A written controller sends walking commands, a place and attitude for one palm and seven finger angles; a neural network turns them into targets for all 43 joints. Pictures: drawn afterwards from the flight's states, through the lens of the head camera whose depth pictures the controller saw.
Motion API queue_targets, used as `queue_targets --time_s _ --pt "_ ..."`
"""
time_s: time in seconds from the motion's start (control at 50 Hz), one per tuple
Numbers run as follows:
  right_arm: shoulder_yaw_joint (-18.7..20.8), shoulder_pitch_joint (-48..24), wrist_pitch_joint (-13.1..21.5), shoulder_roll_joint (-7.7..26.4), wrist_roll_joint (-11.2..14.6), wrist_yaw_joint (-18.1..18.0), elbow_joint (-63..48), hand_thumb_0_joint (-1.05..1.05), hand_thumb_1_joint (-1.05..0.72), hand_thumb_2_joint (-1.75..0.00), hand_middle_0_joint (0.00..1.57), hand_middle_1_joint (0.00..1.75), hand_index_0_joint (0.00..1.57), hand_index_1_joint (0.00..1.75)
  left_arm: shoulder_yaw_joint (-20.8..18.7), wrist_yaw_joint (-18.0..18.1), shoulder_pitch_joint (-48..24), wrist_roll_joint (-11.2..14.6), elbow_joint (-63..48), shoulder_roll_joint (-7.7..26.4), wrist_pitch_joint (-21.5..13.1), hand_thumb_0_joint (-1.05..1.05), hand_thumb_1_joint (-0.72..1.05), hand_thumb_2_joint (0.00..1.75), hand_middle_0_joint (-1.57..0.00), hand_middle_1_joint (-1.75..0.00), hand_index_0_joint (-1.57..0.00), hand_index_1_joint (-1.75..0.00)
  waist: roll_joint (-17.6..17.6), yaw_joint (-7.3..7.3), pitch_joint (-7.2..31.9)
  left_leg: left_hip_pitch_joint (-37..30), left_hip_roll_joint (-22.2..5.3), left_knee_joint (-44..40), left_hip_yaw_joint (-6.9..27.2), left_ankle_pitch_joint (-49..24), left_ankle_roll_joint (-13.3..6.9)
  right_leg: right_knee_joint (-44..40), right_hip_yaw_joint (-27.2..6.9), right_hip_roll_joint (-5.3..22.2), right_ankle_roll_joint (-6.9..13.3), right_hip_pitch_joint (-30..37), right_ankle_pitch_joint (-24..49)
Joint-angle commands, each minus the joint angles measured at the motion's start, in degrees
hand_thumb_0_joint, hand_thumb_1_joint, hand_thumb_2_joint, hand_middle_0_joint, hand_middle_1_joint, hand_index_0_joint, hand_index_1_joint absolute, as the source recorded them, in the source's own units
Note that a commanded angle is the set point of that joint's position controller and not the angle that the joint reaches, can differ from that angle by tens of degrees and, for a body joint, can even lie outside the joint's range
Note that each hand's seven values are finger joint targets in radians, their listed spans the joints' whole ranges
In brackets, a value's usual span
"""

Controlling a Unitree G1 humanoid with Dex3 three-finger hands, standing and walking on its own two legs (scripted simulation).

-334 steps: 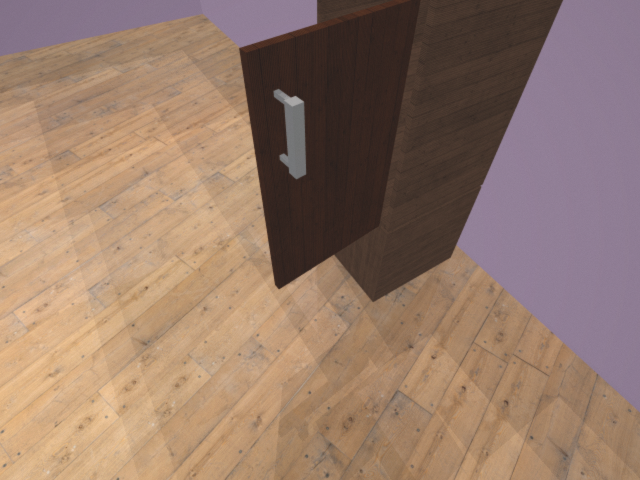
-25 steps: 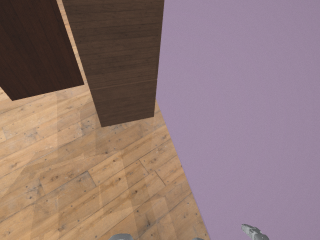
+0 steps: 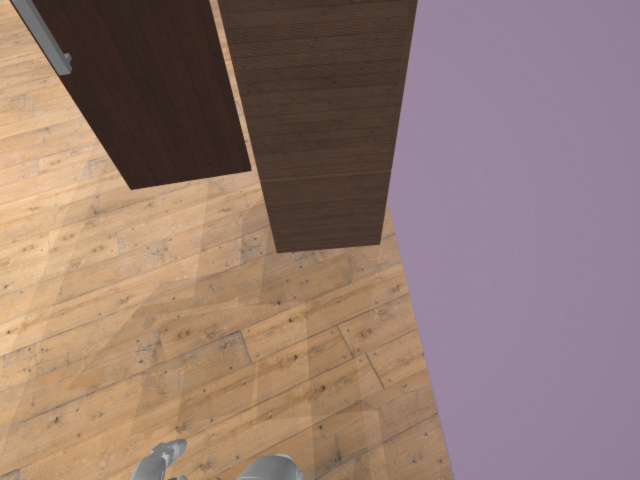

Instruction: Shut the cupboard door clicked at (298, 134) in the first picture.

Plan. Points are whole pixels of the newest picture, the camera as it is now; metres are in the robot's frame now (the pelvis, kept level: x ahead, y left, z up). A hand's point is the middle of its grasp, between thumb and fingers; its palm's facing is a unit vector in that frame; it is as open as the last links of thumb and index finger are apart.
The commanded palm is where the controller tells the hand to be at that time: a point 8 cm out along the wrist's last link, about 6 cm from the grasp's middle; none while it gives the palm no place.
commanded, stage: turn to face it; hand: left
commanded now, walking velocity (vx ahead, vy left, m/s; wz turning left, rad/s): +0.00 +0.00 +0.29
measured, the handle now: (46, 32) +0.85 +0.54 +0.12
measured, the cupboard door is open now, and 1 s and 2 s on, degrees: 96 96 96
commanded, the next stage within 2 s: take the last steps up to it in 0.14 s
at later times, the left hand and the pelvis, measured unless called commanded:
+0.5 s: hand out of the picture +0.03 +0.24 -0.16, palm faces +0.20 -0.95 -0.22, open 7.4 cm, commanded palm none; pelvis +0.03 +0.03 +0.01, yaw +9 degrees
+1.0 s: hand out of the picture +0.04 +0.25 -0.18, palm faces +0.33 -0.93 -0.13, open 7.4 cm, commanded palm none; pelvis +0.16 +0.12 -0.01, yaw +14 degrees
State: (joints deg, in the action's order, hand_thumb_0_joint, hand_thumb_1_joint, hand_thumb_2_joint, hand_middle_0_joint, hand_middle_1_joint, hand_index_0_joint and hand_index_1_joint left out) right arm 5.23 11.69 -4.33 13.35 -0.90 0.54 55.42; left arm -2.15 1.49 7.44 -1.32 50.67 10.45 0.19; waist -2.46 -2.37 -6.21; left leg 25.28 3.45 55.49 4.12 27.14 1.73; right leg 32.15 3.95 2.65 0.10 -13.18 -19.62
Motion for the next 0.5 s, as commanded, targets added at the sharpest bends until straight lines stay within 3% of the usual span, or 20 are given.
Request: queue_targets --time_s 0.0,0.04,0.1,0.14,0.18,0.2,0.22,0.24,0.26,0.28,0.3,0.34,0.38,0.44,0.48 --pt "0.2 -2.5 1.3 3.0 0.2 0.4 -4.3 0.0 -0.9 -0.9 0.2 0.3 0.2 0.3 -2.6 0.9 4.2 0.1 -2.3 9.6 -1.3 0.0 0.9 0.9 -0.2 -0.3 -0.2 -0.3 14.2 2.28 5.8 6.5 -3.8 9.5 -2.8 -0.8 1.7 -10.2 -5.9 15.1 6.8 9.3 40.3" --pt "-0.5 -4.4 1.4 2.1 0.2 0.5 -4.2 0.0 -0.9 -0.9 0.2 0.3 0.2 0.3 -2.8 0.8 6.6 0.0 -1.3 10.3 -1.4 0.0 0.9 0.9 -0.2 -0.3 -0.2 -0.3 13.8 3.41 6.6 4.1 -3.7 1.5 -5.1 -0.6 1.9 -9.0 -3.9 14.8 6.3 11.3 43.8" --pt "-1.2 -6.8 2.0 0.9 0.5 0.5 -4.0 0.0 -0.9 -0.9 0.2 0.3 0.2 0.3 -3.4 0.6 9.4 -0.4 0.4 11.8 -1.2 0.0 0.9 0.9 -0.2 -0.3 -0.2 -0.3 14.2 5.02 6.6 -0.4 -3.0 -9.4 -7.8 0.1 1.4 -7.3 -4.0 15.5 6.5 12.1 44.6" --pt "-1.5 -6.5 2.4 0.9 0.4 0.4 -3.7 0.0 -0.9 -0.9 0.2 0.3 0.2 0.3 -3.6 0.5 10.1 -0.3 1.2 12.4 -1.1 0.0 0.9 0.9 -0.2 -0.3 -0.2 -0.3 13.8 4.59 6.8 -3.5 -2.1 -16.2 -9.0 -2.8 0.9 -5.6 -3.6 14.9 5.8 11.6 44.9" --pt "-1.5 -2.5 3.0 2.3 0.2 0.1 -2.3 0.0 -0.9 -0.9 0.2 0.3 0.2 0.3 -3.5 0.5 8.6 0.3 1.6 12.2 -0.9 0.0 0.9 0.9 -0.2 -0.3 -0.2 -0.3 14.1 1.82 8.4 -12.3 -2.0 -27.6 -9.1 -12.6 0.0 -0.8 -1.3 13.5 2.9 8.0 40.2" --pt "-0.9 -0.2 3.5 4.5 -0.1 0.0 -1.6 0.0 -0.9 -0.9 0.2 0.3 0.2 0.3 -3.2 0.2 8.0 0.7 1.3 11.0 -0.7 0.0 0.9 0.9 -0.2 -0.3 -0.2 -0.3 8.1 0.54 10.5 -20.4 -5.3 -32.3 -6.8 -22.5 -1.4 5.2 0.8 11.8 0.3 2.7 33.4" --pt "0.1 2.5 4.0 9.7 -0.7 -0.4 -1.4 0.0 -0.9 -0.9 0.2 0.3 0.2 0.3 -2.6 0.1 9.6 1.2 0.1 7.6 -0.3 0.0 0.9 0.9 -0.2 -0.3 -0.2 -0.3 -7.5 -0.32 14.2 -29.1 -18.4 -31.8 9.1 -41.3 -7.5 14.0 4.2 5.8 -3.2 -8.5 9.3" --pt "0.6 4.6 3.4 12.6 -0.6 -0.8 -1.2 0.0 -0.9 -0.9 0.2 0.3 0.2 0.3 -1.6 0.1 7.6 1.0 -1.2 5.5 0.3 0.0 0.9 0.9 -0.2 -0.3 -0.2 -0.3 -13.1 -1.27 13.4 -25.4 -26.2 -34.3 15.0 -46.6 -14.3 21.8 1.5 3.2 -3.7 -11.5 -18.6" --pt "0.4 4.7 3.5 11.7 -0.9 -1.4 -0.7 0.0 -0.9 -0.9 0.2 0.3 0.2 0.3 -1.9 0.2 4.1 0.5 -1.0 6.4 1.1 0.0 0.9 0.9 -0.2 -0.3 -0.2 -0.3 -11.2 -2.11 12.1 -22.3 -24.5 -36.4 15.5 -32.7 -15.2 27.2 -1.3 2.8 -3.1 -13.2 -18.5" --pt "0.2 3.3 3.5 11.0 -1.0 -1.8 -1.2 0.0 -0.9 -0.9 0.2 0.3 0.2 0.3 -2.2 -0.3 2.2 0.3 -0.8 6.2 1.3 0.0 0.9 0.9 -0.2 -0.3 -0.2 -0.3 -12.1 -1.39 8.1 -19.7 -22.5 -38.0 15.5 -22.9 -15.0 30.4 -2.3 2.9 -2.6 -17.0 -15.4" --pt "-0.2 2.1 3.8 9.6 -1.0 -1.9 -1.6 0.0 -0.9 -0.9 0.2 0.3 0.2 0.3 -2.2 -1.0 1.9 0.0 -0.3 6.3 1.1 0.0 0.9 0.9 -0.2 -0.3 -0.2 -0.3 -10.3 -0.61 5.7 -17.8 -21.1 -38.9 14.3 -17.2 -14.1 31.3 -2.6 3.4 -2.2 -18.4 -12.5" --pt "-0.8 1.3 4.6 8.0 -0.9 -1.9 -1.6 0.0 -0.9 -0.9 0.2 0.3 0.2 0.3 -2.2 -2.0 3.2 -0.1 1.0 5.2 0.5 0.0 0.9 0.9 -0.2 -0.3 -0.2 -0.3 -7.3 0.89 4.7 -17.6 -17.7 -40.1 10.5 -14.4 -12.4 28.6 -1.6 3.2 -2.0 -17.8 -8.0" --pt "-0.9 2.1 5.1 7.9 -0.8 -1.8 -1.3 0.0 -0.9 -0.9 0.2 0.3 0.2 0.3 -2.0 -2.4 3.5 0.0 1.4 4.7 0.1 0.0 0.9 0.9 -0.2 -0.3 -0.2 -0.3 -6.4 1.01 5.7 -18.3 -16.6 -40.4 8.9 -13.6 -12.6 22.8 -0.4 2.7 -1.9 -15.7 -7.3" --pt "-0.8 3.1 5.0 7.9 -0.8 -1.4 -0.7 0.0 -0.9 -0.9 0.2 0.3 0.2 0.3 -1.7 -2.7 3.0 -0.1 1.4 4.1 -0.4 0.0 0.9 0.9 -0.2 -0.3 -0.2 -0.3 -6.1 0.94 4.4 -15.2 -15.4 -41.0 8.6 -7.7 -12.5 13.8 1.7 1.4 -1.7 -10.9 -6.5" --pt "-0.8 2.7 4.9 7.6 -0.8 -1.3 -0.5 0.0 -0.9 -0.9 0.2 0.3 0.2 0.3 -1.8 -2.7 4.9 -0.2 2.0 3.9 -0.8 0.0 0.9 0.9 -0.2 -0.3 -0.2 -0.3 -5.3 2.09 3.5 -12.0 -14.5 -40.4 8.6 -4.4 -11.9 7.5 2.9 0.1 -1.6 -5.5 -4.2"
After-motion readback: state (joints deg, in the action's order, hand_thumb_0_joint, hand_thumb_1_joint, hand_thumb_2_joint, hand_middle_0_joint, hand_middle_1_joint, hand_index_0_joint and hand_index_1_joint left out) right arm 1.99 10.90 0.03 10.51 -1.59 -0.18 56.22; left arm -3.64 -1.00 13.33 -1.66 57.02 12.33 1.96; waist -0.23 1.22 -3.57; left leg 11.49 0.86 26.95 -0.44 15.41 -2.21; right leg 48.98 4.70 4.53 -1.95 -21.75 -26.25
